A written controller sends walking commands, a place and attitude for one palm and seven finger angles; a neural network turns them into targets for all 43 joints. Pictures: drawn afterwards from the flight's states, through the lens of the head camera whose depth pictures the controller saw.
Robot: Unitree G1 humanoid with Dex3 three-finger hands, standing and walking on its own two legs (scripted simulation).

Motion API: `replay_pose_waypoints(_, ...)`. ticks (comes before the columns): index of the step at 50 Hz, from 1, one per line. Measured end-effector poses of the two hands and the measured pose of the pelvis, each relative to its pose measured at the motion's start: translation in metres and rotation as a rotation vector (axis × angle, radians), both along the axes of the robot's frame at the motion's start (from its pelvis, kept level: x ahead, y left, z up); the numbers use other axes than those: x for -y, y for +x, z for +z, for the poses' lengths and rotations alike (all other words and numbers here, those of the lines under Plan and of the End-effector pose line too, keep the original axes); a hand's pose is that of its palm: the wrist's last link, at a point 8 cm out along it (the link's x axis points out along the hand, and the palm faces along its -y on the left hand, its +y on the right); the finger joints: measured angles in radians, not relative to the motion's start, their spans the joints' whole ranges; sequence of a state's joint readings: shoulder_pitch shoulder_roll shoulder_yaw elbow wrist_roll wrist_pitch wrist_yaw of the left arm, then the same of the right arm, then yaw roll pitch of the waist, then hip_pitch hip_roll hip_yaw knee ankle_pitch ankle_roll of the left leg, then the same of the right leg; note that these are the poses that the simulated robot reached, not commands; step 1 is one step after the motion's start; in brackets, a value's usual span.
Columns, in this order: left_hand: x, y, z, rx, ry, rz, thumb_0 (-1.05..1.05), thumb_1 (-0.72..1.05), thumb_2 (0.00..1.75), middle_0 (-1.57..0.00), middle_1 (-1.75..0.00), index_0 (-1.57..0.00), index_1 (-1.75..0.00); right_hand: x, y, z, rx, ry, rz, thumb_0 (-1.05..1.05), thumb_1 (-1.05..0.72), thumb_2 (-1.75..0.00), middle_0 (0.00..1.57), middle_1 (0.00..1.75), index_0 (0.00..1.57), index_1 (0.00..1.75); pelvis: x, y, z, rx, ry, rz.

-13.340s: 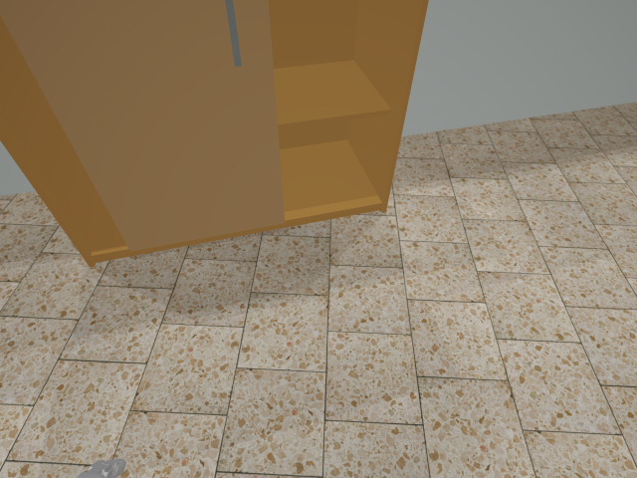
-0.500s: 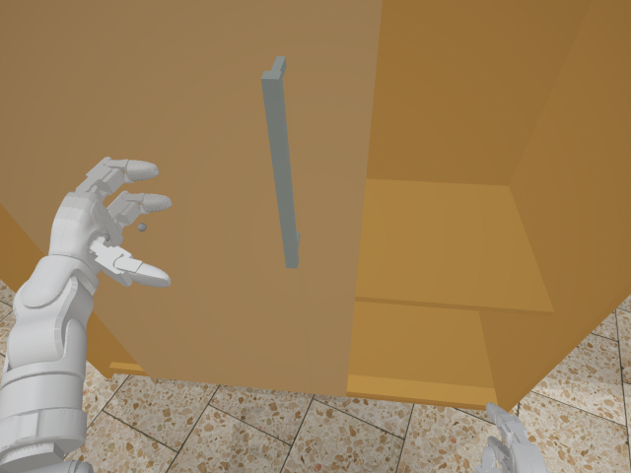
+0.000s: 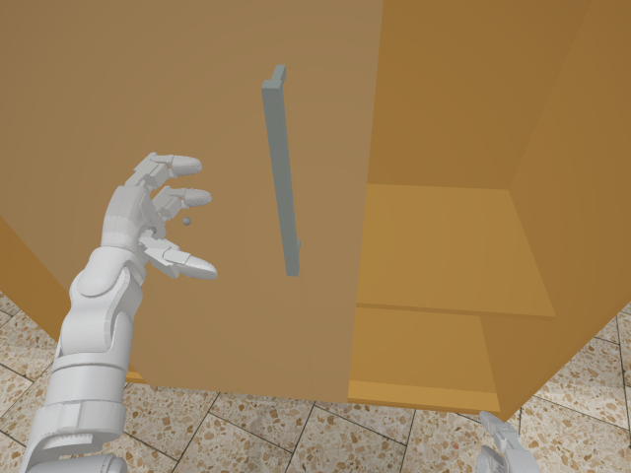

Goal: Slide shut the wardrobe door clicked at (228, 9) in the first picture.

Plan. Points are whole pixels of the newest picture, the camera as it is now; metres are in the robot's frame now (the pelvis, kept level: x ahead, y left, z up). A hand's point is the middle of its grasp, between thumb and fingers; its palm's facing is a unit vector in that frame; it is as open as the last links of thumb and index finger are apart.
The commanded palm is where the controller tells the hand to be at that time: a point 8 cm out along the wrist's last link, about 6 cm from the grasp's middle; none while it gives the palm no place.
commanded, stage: move the hooked fingers beside the handle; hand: left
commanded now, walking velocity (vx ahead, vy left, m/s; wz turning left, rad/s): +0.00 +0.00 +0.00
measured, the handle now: (287, 188) +0.44 +0.07 +0.15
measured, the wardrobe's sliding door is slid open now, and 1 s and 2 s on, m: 0.46 0.46 0.45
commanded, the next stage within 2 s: feel for the door with the fingertips in 1.12 s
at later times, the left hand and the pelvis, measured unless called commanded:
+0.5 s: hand (221, 206) +0.38 +0.14 +0.16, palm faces +0.00 -1.00 -0.03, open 13.9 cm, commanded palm +0.36 +0.19 +0.16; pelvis -0.01 -0.01 +0.00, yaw -1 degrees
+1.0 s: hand (224, 209) +0.39 +0.14 +0.15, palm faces +0.00 -1.00 -0.02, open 13.9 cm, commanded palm +0.37 +0.19 +0.15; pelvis -0.02 -0.01 +0.00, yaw -1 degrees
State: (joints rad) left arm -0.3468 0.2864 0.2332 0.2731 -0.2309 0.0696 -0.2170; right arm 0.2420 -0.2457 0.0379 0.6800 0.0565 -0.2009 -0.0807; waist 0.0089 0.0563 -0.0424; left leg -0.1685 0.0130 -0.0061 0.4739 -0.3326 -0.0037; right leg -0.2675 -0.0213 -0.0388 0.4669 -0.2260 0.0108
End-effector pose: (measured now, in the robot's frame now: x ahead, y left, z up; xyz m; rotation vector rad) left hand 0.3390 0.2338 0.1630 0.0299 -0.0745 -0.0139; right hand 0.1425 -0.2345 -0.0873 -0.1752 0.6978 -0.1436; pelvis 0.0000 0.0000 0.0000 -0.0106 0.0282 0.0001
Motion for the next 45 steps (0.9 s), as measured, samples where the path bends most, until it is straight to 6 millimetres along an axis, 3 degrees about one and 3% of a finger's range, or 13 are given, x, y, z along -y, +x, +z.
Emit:
replay_pose_waypoints(15, 0.040, 0.020, 0.003, -0.010, -0.011, -0.008, -0.01, -0.50, 0.30, -0.30, -1.20, -0.31, -1.21, 0.002, -0.015, -0.005, -0.035, 0.020, -0.010, 0.01, -0.90, -0.90, 0.21, 0.30, 0.20, 0.30, 0.006, -0.009, 0.001, 0.006, 0.007, -0.008)
replay_pose_waypoints(21, 0.037, 0.028, -0.003, -0.041, -0.009, 0.021, -0.01, -0.50, 0.30, -0.30, -1.20, -0.31, -1.21, 0.011, -0.033, -0.008, -0.080, 0.013, -0.041, 0.01, -0.90, -0.90, 0.21, 0.30, 0.20, 0.30, 0.010, -0.014, 0.001, 0.004, 0.007, -0.016)
replay_pose_waypoints(29, 0.040, 0.020, 0.002, 0.009, -0.011, -0.005, -0.01, -0.50, 0.30, -0.30, -1.20, -0.30, -1.20, 0.022, -0.053, -0.013, -0.117, 0.003, -0.066, 0.01, -0.90, -0.90, 0.20, 0.30, 0.20, 0.30, 0.011, -0.016, 0.001, 0.005, 0.007, -0.017)
replay_pose_waypoints(35, 0.040, 0.019, -0.009, -0.037, -0.004, 0.011, -0.01, -0.50, 0.30, -0.30, -1.20, -0.31, -1.21, 0.025, -0.056, -0.012, -0.114, -0.002, -0.074, 0.01, -0.90, -0.90, 0.20, 0.30, 0.20, 0.30, 0.012, -0.020, 0.001, 0.006, 0.008, -0.018)
replay_pose_waypoints(45, 0.039, 0.028, -0.001, -0.010, -0.015, 0.005, -0.01, -0.50, 0.30, -0.30, -1.20, -0.31, -1.21, 0.018, -0.049, -0.010, -0.089, 0.007, -0.058, 0.01, -0.90, -0.90, 0.20, 0.30, 0.20, 0.30, 0.011, -0.020, 0.001, -0.001, 0.008, -0.018)
